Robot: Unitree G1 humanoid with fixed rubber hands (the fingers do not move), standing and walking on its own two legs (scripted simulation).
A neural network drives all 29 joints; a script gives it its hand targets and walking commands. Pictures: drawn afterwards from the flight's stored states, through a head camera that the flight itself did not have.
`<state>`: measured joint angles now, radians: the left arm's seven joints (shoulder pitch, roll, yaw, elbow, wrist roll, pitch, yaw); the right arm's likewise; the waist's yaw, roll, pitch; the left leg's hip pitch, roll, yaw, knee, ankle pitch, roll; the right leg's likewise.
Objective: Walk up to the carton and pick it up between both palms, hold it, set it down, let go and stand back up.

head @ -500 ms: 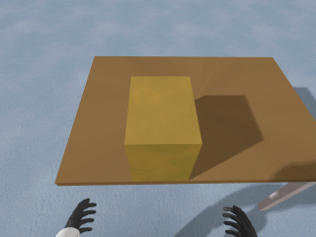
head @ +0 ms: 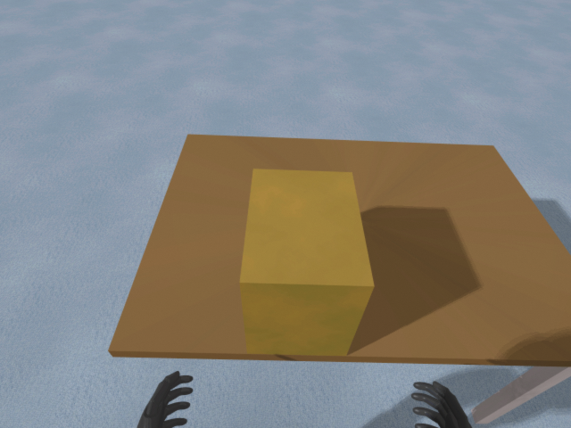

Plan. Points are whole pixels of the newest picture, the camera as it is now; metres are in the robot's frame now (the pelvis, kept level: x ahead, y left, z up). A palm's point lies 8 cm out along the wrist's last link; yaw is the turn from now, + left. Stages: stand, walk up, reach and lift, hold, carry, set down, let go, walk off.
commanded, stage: reach and lift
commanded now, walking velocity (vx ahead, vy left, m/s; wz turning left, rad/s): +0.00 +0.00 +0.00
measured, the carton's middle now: (299, 262) +0.44 +0.00 -0.06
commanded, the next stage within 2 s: none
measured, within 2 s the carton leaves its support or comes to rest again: neither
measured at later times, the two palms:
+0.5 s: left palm (160, 421) +0.16 +0.19 -0.06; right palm out of the picture +0.17 -0.22 -0.06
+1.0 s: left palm (174, 358) +0.23 +0.18 -0.03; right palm (448, 367) +0.24 -0.21 -0.02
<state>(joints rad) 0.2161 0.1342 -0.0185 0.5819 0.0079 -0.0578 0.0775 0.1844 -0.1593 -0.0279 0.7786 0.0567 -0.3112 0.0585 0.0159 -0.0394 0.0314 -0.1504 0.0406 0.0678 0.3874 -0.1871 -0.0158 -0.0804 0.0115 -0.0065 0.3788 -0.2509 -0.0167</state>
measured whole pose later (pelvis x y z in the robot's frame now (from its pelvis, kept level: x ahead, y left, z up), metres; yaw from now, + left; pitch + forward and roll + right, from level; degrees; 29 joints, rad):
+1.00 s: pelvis +0.01 -0.01 +0.00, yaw +0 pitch -2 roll +0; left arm 0.04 0.11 -0.03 0.62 -0.08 -0.34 0.09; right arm -0.02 -0.17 0.06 0.82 0.22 -0.49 0.01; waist 0.01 -0.03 -0.01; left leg -0.19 0.05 0.06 0.44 -0.22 -0.03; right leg -0.13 0.02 -0.01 0.45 -0.29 -0.03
